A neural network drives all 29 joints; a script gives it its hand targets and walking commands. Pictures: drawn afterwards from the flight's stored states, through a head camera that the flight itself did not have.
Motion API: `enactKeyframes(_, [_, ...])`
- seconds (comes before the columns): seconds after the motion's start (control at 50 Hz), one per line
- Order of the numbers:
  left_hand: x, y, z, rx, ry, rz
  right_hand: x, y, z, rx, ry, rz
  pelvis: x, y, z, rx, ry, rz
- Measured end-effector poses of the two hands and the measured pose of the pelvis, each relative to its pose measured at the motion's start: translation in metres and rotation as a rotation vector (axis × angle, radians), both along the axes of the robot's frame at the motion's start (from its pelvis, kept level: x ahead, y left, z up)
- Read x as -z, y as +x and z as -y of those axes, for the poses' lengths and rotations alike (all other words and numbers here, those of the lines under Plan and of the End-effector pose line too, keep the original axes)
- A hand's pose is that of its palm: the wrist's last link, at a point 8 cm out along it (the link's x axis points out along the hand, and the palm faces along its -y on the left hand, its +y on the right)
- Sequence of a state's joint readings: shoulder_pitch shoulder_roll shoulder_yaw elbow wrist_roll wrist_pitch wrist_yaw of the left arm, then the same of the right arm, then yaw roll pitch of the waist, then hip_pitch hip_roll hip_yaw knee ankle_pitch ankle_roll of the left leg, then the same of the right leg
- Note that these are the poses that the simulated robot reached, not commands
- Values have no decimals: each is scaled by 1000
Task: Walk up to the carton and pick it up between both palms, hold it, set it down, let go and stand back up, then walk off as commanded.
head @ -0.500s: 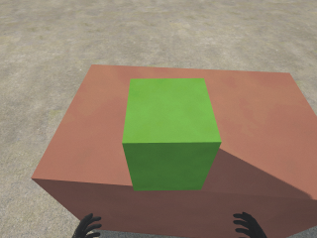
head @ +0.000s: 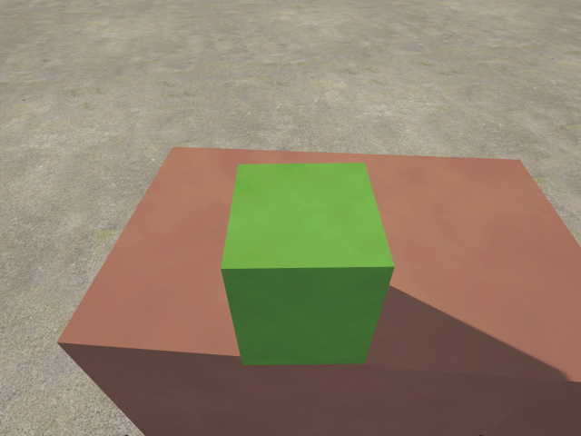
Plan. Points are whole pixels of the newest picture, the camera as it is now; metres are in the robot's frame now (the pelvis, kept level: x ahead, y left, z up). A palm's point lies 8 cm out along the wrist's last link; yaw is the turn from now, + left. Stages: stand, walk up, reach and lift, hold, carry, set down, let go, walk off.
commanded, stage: stand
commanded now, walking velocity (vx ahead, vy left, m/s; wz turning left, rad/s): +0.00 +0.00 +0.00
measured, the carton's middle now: (302, 265) +0.39 +0.01 +0.03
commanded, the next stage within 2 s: walk off in 1.76 s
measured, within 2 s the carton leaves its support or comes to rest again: neither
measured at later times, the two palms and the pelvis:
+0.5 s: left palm out of the picture +0.08 +0.28 -0.10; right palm out of the picture +0.10 -0.27 -0.09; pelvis -0.01 +0.00 +0.00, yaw +0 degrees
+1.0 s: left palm out of the picture +0.06 +0.27 -0.10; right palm out of the picture +0.08 -0.27 -0.10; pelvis -0.02 -0.01 +0.00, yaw +0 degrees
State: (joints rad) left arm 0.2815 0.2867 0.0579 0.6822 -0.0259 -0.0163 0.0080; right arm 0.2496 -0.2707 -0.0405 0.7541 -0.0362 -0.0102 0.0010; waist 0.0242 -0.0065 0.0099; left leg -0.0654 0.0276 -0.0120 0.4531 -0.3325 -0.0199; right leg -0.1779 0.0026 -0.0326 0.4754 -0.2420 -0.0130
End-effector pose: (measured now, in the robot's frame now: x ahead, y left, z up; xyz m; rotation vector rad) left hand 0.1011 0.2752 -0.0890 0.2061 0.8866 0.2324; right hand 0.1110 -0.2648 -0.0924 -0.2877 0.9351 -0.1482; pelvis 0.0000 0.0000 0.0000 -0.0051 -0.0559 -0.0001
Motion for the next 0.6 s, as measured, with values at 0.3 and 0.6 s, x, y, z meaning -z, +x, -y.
enactKeyframes(0.3, [7,-16,0,-10,-3,-51,1,-6,1,5,3,-6,0,-5,1,0,2,6])
enactKeyframes(0.6, [8,-28,0,-11,5,-66,1,-15,4,10,8,-2,0,-13,4,0,5,18])
